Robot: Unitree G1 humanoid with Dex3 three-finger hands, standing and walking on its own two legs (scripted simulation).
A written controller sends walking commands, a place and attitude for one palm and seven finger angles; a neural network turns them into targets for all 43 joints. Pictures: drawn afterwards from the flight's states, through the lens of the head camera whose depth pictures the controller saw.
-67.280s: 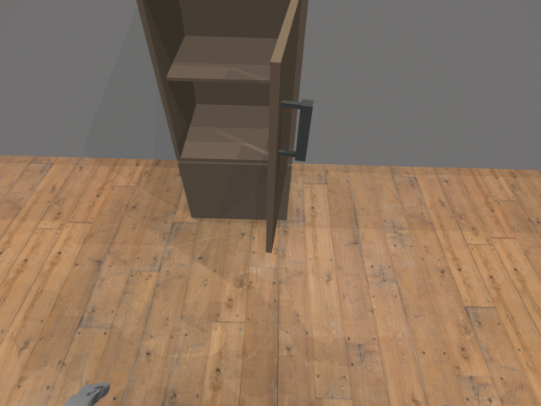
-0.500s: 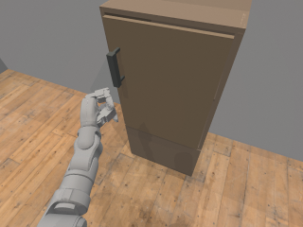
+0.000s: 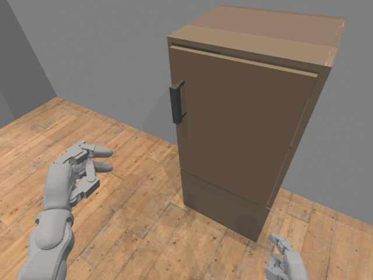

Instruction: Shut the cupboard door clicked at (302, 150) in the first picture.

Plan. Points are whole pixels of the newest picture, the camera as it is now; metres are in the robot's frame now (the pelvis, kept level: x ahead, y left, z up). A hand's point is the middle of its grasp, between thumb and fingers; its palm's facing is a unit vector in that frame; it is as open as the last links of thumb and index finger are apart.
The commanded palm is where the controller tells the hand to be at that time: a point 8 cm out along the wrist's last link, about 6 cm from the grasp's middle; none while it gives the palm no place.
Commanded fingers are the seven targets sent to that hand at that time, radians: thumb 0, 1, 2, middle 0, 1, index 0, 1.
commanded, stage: draw the hand back to the body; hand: left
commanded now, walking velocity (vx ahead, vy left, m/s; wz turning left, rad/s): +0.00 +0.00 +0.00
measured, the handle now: (179, 102) +0.65 +0.10 +0.04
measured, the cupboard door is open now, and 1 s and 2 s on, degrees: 1 1 1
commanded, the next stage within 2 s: step back with the hand held close in 0.64 s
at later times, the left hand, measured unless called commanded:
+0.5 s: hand (42, 200) +0.20 +0.27 +0.15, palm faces +0.50 -0.78 -0.38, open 7.3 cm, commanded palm +0.15 +0.30 +0.17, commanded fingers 0.00 0.90 0.90 -0.20 -0.30 -0.20 -0.30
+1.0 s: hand (44, 199) +0.20 +0.27 +0.15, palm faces +0.40 -0.79 -0.46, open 7.5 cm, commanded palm +0.14 +0.31 +0.17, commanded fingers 0.00 0.90 0.90 -0.20 -0.30 -0.20 -0.30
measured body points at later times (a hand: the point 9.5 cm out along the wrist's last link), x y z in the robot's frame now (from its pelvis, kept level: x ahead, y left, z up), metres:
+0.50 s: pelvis +0.01 +0.00 +0.00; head -0.01 -0.02 +0.45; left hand +0.17 +0.31 +0.17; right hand +0.20 -0.22 -0.09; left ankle -0.01 +0.11 -0.74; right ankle +0.01 -0.12 -0.74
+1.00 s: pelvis +0.00 +0.01 +0.00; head +0.00 -0.01 +0.44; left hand +0.17 +0.31 +0.17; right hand +0.17 -0.24 -0.09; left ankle -0.01 +0.11 -0.74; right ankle +0.01 -0.12 -0.74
